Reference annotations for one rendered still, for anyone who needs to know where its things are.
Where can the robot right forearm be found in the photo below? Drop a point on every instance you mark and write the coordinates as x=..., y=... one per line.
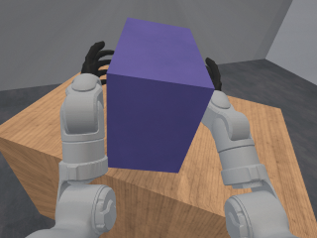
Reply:
x=231, y=131

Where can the robot right hand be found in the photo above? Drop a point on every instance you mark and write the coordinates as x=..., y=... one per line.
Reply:
x=214, y=73

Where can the pedestal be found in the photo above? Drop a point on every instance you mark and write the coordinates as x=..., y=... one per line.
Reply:
x=150, y=204

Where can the robot right upper arm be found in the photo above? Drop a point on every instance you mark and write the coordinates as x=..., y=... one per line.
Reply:
x=256, y=214

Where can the robot left upper arm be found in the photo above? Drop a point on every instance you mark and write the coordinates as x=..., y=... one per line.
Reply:
x=83, y=211

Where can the carton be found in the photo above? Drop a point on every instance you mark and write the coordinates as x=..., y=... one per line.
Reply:
x=157, y=91

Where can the robot left forearm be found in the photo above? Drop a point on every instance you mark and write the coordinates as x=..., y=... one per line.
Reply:
x=82, y=131

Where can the robot left hand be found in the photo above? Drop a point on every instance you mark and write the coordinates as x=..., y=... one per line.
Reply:
x=92, y=62

